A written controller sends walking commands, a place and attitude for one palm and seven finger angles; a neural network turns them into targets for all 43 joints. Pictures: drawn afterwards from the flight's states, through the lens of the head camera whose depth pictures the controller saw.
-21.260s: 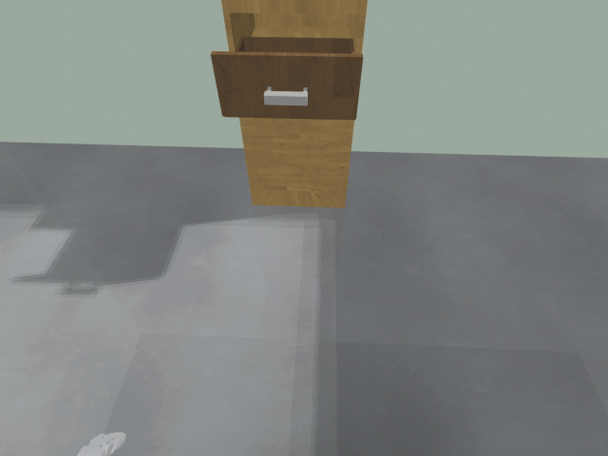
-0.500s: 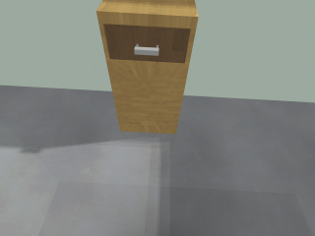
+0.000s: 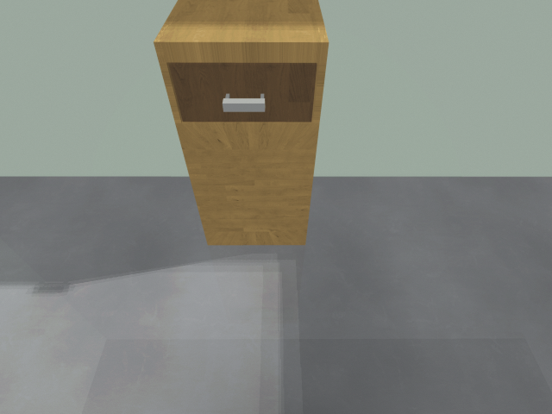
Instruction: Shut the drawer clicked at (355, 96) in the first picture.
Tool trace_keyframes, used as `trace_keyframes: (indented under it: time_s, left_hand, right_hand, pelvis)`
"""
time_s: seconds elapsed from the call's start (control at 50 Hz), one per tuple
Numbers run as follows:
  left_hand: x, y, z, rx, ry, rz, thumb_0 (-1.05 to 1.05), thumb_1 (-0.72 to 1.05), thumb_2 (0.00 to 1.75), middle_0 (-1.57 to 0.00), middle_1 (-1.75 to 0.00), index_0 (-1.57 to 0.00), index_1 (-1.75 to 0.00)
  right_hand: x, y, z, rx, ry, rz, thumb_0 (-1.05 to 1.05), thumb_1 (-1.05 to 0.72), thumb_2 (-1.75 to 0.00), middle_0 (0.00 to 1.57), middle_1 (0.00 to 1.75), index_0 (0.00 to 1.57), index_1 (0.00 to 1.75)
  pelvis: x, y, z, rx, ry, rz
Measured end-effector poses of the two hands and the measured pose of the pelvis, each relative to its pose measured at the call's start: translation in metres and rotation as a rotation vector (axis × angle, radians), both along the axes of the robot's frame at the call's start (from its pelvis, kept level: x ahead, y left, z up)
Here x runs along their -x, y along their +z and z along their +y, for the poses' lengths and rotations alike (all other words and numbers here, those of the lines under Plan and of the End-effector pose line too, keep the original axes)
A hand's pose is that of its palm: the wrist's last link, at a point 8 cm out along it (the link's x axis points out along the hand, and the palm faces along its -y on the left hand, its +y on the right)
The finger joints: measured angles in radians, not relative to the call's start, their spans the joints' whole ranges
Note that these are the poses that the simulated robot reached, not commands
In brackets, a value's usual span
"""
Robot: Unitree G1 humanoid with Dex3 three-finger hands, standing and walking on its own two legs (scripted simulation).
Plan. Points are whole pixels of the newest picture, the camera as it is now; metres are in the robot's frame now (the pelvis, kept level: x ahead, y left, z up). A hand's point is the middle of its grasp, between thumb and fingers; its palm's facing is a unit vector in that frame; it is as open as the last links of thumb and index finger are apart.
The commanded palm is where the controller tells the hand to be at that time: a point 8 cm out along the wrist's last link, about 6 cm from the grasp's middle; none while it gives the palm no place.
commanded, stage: let the arm hang, fingers relaxed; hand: left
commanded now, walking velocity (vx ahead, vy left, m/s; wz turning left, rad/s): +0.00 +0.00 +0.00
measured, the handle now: (244, 100) +0.89 +0.14 -0.03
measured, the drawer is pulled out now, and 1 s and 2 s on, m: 0.00 0.00 0.00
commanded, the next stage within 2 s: look to check the result in 0.12 s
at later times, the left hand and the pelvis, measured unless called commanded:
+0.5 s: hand out of the picture +0.04 +0.18 -0.17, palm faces +0.02 -0.97 -0.24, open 7.4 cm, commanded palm none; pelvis +0.02 -0.01 +0.00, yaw +0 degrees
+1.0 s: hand out of the picture +0.08 +0.19 -0.16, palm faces +0.01 -0.96 -0.27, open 7.4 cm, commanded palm none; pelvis +0.03 -0.02 +0.00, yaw +0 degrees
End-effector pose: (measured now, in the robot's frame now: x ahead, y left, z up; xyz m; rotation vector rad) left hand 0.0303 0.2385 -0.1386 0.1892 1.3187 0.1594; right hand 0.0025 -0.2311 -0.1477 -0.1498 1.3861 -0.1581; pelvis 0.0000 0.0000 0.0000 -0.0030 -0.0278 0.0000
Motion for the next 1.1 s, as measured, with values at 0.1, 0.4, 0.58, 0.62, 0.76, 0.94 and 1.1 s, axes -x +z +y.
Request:
trace_keyframes:
  time_s: [0.1,0.4,0.58,0.62,0.76,0.94,1.1]
  left_hand:
    - [-0.005,-0.002,-0.009,0.018,-0.003,0.006,0.01,0.91,0.90,-0.21,-0.30,-0.20,-0.30]
    - [0.001,-0.001,-0.009,0.002,0.020,0.060,0.01,0.91,0.90,-0.21,-0.30,-0.20,-0.30]
    - [-0.005,0.002,-0.005,-0.015,0.021,0.056,0.01,0.91,0.90,-0.20,-0.30,-0.20,-0.30]
    - [-0.008,0.003,-0.005,-0.017,0.019,0.051,0.01,0.91,0.90,-0.20,-0.30,-0.20,-0.30]
    - [-0.020,0.005,-0.003,-0.024,0.011,0.026,0.01,0.91,0.90,-0.21,-0.30,-0.20,-0.30]
    - [-0.036,0.008,0.001,-0.035,-0.002,-0.006,0.01,0.91,0.90,-0.21,-0.30,-0.20,-0.30]
    - [-0.044,0.010,0.006,-0.049,-0.009,-0.015,0.01,0.91,0.90,-0.21,-0.30,-0.20,-0.30]
  right_hand:
    - [-0.004,0.002,-0.004,0.008,-0.004,0.005,0.00,-0.91,-0.90,0.20,0.30,0.20,0.30]
    - [-0.020,0.002,-0.010,0.010,0.002,0.014,0.00,-0.91,-0.90,0.20,0.30,0.20,0.30]
    - [-0.035,0.003,-0.017,0.019,0.011,-0.006,0.00,-0.91,-0.90,0.20,0.30,0.20,0.30]
    - [-0.038,0.004,-0.020,0.023,0.014,-0.011,0.00,-0.91,-0.90,0.20,0.30,0.20,0.30]
    - [-0.046,0.006,-0.027,0.037,0.018,-0.027,0.00,-0.91,-0.90,0.20,0.30,0.20,0.30]
    - [-0.054,0.009,-0.037,0.055,0.023,-0.039,0.00,-0.91,-0.90,0.20,0.30,0.20,0.30]
    - [-0.058,0.011,-0.044,0.065,0.028,-0.038,0.00,-0.91,-0.90,0.20,0.30,0.20,0.30]
  pelvis:
    - [-0.004,0.001,-0.002,0.000,-0.002,0.003]
    - [-0.017,0.002,-0.009,0.001,-0.001,0.005]
    - [-0.022,0.003,-0.012,0.000,-0.002,0.005]
    - [-0.023,0.003,-0.012,0.000,-0.002,0.005]
    - [-0.026,0.003,-0.014,-0.001,-0.003,0.005]
    - [-0.029,0.004,-0.016,-0.002,-0.003,0.005]
    - [-0.030,0.005,-0.017,-0.002,-0.002,0.008]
